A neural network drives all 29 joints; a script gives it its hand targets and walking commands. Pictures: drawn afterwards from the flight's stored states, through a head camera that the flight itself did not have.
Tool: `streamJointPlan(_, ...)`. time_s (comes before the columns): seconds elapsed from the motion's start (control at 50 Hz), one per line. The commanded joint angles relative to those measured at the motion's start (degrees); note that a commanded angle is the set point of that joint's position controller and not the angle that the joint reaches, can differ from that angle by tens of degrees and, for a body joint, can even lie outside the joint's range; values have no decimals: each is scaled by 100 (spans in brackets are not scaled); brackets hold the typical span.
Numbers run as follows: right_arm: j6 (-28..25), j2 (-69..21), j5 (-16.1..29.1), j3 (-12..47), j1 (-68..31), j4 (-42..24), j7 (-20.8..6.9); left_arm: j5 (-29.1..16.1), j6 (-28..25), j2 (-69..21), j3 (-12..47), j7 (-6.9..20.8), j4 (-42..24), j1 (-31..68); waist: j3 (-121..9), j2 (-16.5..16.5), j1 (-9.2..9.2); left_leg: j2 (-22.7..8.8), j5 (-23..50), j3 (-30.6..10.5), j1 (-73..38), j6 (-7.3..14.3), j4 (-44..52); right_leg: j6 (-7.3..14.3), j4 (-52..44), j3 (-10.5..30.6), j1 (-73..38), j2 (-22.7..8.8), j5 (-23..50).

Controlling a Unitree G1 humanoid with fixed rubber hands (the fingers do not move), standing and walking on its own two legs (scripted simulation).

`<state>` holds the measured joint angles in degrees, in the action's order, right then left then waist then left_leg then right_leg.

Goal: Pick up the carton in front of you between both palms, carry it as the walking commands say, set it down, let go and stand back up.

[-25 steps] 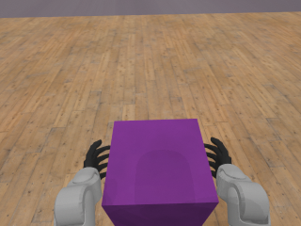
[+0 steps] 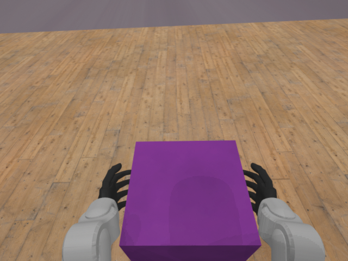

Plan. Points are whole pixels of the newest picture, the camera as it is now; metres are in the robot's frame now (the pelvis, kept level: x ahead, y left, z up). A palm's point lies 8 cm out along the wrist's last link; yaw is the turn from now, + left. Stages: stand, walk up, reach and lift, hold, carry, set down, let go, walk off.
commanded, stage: carry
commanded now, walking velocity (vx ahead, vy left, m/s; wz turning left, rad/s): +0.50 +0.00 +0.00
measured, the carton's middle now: (186, 211) +0.25 +0.00 +0.03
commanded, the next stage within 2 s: none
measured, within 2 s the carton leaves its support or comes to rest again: neither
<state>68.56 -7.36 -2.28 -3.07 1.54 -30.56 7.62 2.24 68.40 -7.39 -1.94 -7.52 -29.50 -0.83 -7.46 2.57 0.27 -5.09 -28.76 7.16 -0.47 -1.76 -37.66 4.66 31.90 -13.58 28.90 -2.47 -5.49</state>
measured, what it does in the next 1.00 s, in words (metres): walks ahead: left foot, then right foot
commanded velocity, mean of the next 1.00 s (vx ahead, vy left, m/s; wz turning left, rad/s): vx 0.30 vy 0.00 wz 0.00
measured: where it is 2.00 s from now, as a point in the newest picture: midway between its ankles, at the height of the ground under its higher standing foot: (178, 211)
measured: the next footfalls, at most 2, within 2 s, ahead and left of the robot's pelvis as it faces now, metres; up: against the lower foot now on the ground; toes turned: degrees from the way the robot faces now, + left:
left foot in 0.48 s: +0.49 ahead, +0.12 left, +0.00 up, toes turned +11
right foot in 0.92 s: +0.73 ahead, -0.09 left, +0.00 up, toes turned +5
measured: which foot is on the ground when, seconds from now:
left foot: up 0.00-0.46, down 0.48-0.96, up 0.98-1.00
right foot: down 0.00-0.48, up 0.50-0.90, down 0.92-1.00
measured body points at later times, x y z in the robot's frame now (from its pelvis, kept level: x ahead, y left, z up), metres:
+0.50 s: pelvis +0.33 +0.02 +0.00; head +0.31 +0.03 +0.45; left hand +0.58 +0.17 +0.10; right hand +0.57 -0.13 +0.10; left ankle +0.46 +0.12 -0.72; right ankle +0.13 -0.09 -0.71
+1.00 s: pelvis +0.61 +0.00 +0.01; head +0.61 -0.01 +0.46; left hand +0.86 +0.15 +0.11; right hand +0.86 -0.15 +0.10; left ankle +0.48 +0.12 -0.70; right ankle +0.70 -0.08 -0.72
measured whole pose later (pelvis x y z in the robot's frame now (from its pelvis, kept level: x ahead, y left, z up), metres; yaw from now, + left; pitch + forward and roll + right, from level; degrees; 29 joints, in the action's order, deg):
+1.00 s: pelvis +0.61 +0.00 +0.01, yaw +0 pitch +3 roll -1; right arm 68.2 -7.3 -2.7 -3.0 0.9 -33.2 7.4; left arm 2.9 67.5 -7.4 -1.3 -7.4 -31.9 -0.6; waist -4.2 3.1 0.5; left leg -4.9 -29.2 6.6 8.3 -2.4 -38.5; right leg 5.0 26.6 -13.7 23.6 -1.3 -6.4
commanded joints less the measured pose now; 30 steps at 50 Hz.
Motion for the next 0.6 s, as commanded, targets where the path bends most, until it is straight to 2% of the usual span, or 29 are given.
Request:
streamJointPlan(0.0, 42, -3694, 1519, 3630, -2168, -655, -412, -1470, 14, -3764, 3216, 422, -430, 1724, -1525, -1756, 96, 406, 201, -675, 3773, 171, -3882, 873, -1853, 4118, -4262, -2214, -301)
streamJointPlan(0.02, 17, -3979, 1540, 3686, -2219, -638, -465, -1502, -21, -4056, 3292, 478, -478, 1809, -1508, -1408, 99, 135, 395, -747, 3841, 323, -3998, 747, -1716, 3482, -3954, -2052, 250)
streamJointPlan(0.04, -18, -4266, 1557, 3739, -2271, -587, -525, -1518, -61, -4317, 3358, 543, -508, 1926, -1396, -768, 84, -113, 757, -802, 3778, 370, -3707, 562, -1729, 2931, -3495, -1914, 387)
streamJointPlan(0.06, -65, -4510, 1539, 3774, -2281, -523, -580, -1545, -101, -4529, 3436, 605, -549, 2056, -1271, -558, 58, -271, 1063, -829, 3570, 351, -3260, 389, -1900, 2487, -3015, -1798, 177)
streamJointPlan(0.08, -111, -4673, 1494, 3782, -2244, -480, -619, -1578, -135, -4680, 3513, 660, -569, 2120, -1248, -639, 36, -312, 1277, -762, 3359, 324, -2894, 242, -2065, 2133, -2734, -1664, -214)
streamJointPlan(0.1, -149, -4767, 1439, 3784, -2163, -436, -643, -1600, -159, -4758, 3569, 711, -584, 2113, -1181, -740, 34, -284, 1408, -624, 3298, 292, -2594, 203, -2206, 1897, -2595, -1586, -415)
streamJointPlan(0.18, -216, -4754, 1260, 3748, -2004, -428, -628, -1657, -182, -4604, 3664, 818, -685, 2053, -768, -910, 40, -278, 1895, -256, 3582, 68, -1249, 332, -2637, 1399, -2559, -1447, -637)
streamJointPlan(0.26, -137, -4455, 1300, 3719, -1993, -571, -540, -1627, -107, -4231, 3572, 751, -787, 1953, -363, -913, 61, -175, 2565, 53, 3722, 19, -78, 252, -2623, 979, -2856, -1244, 32)
streamJointPlan(0.38, 84, -3873, 1372, 3598, -2002, -560, -436, -1404, 80, -3716, 3297, 542, -618, 1769, 147, -1122, 103, 20, 2755, 371, 3517, 230, 830, 130, -2252, 637, -3305, -1212, 1168)
streamJointPlan(0.42, 115, -3809, 1395, 3532, -1987, -529, -430, -1404, 119, -3698, 3313, 506, -629, 1804, 4, -1189, 84, 188, 2556, 597, 2843, 342, 1036, -4, -1677, 448, -3347, -1184, 2103)
streamJointPlan(0.44, 117, -3817, 1386, 3485, -1902, -467, -432, -1419, 131, -3713, 3347, 495, -651, 1850, -273, -1083, -21, 427, 2470, 889, 1966, 369, 1279, -147, -903, 142, -3153, -1022, 2586)
streamJointPlan(0.46, 112, -3808, 1369, 3423, -1774, -374, -436, -1425, 142, -3714, 3382, 485, -671, 1840, -728, -768, -115, 494, 2118, 873, 653, 384, 1250, -306, 200, -56, -2571, -766, 2449)
streamJointPlan(0.48, 102, -3781, 1326, 3378, -1694, -350, -445, -1440, 148, -3723, 3413, 481, -704, 1869, -1153, 45, -199, -682, 1180, -861, -518, 618, 1675, -561, 1674, 24, -1416, -483, 1093)
streamJointPlan(0.5, 49, -3877, 1372, 3409, -1789, -286, -475, -1468, 153, -3826, 3492, 502, -822, 1874, -1627, 1639, -179, -2048, 993, -3405, -1803, 1408, 2339, -765, 3435, 358, 397, 301, -1458)
streamJointPlan(0.52, 2, -4157, 1473, 3448, -1651, -307, -533, -1538, 124, -4010, 3624, 554, -813, 1977, -1475, 1473, -162, -2038, 2120, -3524, -1483, 1486, 2517, -600, 4240, 1116, 844, 139, -2131)
streamJointPlan(0.54, -65, -4440, 1507, 3523, -1791, -411, -608, -1569, 56, -4339, 3699, 628, -765, 2058, -1402, 1030, -175, -1836, 2920, -2775, -1209, 1398, 2333, -456, 4473, 1311, 940, -125, -1996)
streamJointPlan(0.56, -137, -4728, 1543, 3601, -1926, -432, -685, -1581, -28, -4643, 3754, 703, -703, 2102, -1381, 324, -157, -1721, 3260, -2236, -884, 1234, 2238, -377, 4284, 1360, 912, -343, -1662)
streamJointPlan(0.58, -216, -4953, 1568, 3700, -2065, -456, -750, -1550, -115, -4880, 3780, 762, -604, 2097, -1266, 27, -118, -1598, 3285, -1772, -434, 1041, 2337, -355, 3839, 1380, 699, -506, -1355)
